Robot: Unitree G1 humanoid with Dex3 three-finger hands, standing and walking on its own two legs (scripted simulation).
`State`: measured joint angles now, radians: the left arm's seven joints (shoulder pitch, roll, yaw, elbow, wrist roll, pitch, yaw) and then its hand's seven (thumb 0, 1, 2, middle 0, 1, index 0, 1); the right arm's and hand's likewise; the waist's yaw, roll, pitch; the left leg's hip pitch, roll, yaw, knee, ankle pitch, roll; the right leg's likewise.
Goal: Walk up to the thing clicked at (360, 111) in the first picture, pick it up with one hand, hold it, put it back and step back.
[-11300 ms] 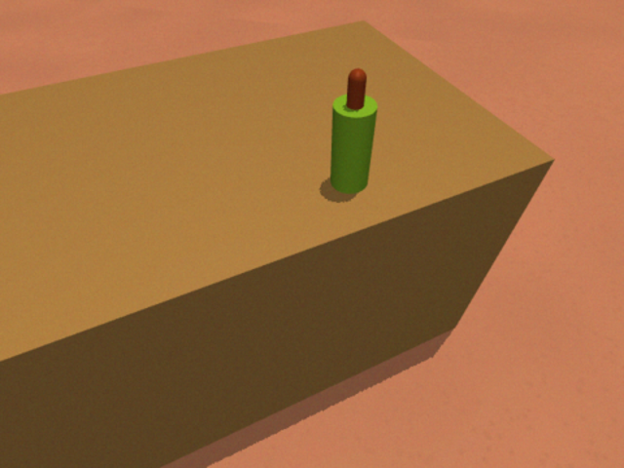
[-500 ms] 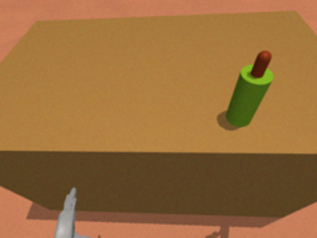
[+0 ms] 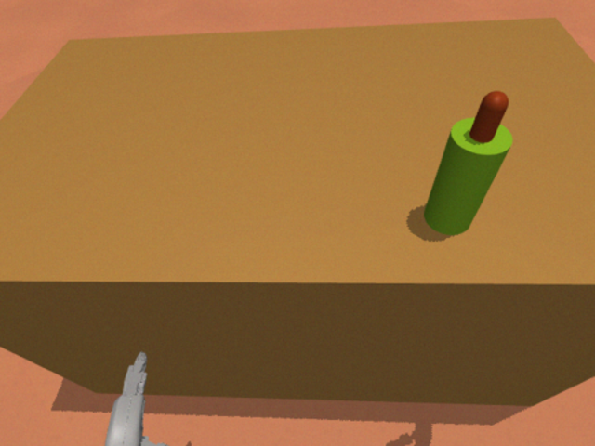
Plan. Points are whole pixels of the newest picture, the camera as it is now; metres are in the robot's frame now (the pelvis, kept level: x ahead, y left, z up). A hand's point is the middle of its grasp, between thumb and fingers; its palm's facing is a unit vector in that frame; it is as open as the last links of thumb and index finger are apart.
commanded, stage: approach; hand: right
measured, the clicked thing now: (468, 166) +0.47 -0.20 +0.11
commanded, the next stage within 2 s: close in in 0.26 s
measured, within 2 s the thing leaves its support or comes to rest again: neither
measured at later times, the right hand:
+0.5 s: hand (507, 205) +0.44 -0.26 +0.05, palm faces +0.09 +0.99 +0.06, open 17.5 cm
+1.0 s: hand (477, 202) +0.44 -0.21 +0.07, palm faces +0.12 +0.99 +0.04, open 17.7 cm
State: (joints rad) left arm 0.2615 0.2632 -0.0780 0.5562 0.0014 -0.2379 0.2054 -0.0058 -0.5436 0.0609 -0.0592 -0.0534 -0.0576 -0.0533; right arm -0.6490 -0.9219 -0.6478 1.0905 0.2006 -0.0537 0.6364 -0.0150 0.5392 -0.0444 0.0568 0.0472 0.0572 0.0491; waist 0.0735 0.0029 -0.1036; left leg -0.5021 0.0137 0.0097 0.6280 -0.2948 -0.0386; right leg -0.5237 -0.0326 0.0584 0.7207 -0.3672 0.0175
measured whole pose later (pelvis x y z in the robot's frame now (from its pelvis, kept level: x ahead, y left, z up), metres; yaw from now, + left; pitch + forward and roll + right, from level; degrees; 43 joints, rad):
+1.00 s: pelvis -0.02 +0.01 -0.03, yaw +1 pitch +14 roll +1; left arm 0.39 0.23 0.04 0.22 0.00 -0.11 0.03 -0.01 -0.53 0.04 -0.06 -0.05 -0.07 -0.04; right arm -0.67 -0.44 -0.44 0.91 0.13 -0.22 0.21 -0.02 0.58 -0.05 0.03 0.05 0.03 0.05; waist 0.11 0.02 -0.12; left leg -0.76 0.01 -0.02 0.90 -0.39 -0.03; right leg -0.74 -0.03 0.04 0.94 -0.44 0.03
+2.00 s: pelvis -0.01 +0.01 -0.03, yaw +2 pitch +15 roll +1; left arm 0.39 0.23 0.04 0.16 0.00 -0.06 0.00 -0.01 -0.53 0.04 -0.05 -0.05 -0.06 -0.04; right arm -0.77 -0.45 -0.45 0.98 0.11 -0.26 0.18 -0.01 0.35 -0.88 0.77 0.88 0.76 0.87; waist 0.13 0.02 -0.13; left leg -0.77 0.01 -0.03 0.90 -0.39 -0.03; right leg -0.75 -0.03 0.03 0.93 -0.44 0.03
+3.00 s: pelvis +0.01 +0.01 -0.01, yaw +1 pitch +11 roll +0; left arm 0.35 0.24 0.04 0.31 -0.02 -0.07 0.02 -0.01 -0.54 0.06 -0.06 -0.05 -0.06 -0.05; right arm -0.78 -0.44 -0.40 0.91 0.12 -0.09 0.15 -0.01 0.35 -1.04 0.73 0.96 0.72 0.95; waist 0.08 -0.01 -0.11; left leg -0.59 0.02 -0.03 0.77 -0.37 -0.03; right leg -0.56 -0.03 0.02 0.78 -0.41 0.03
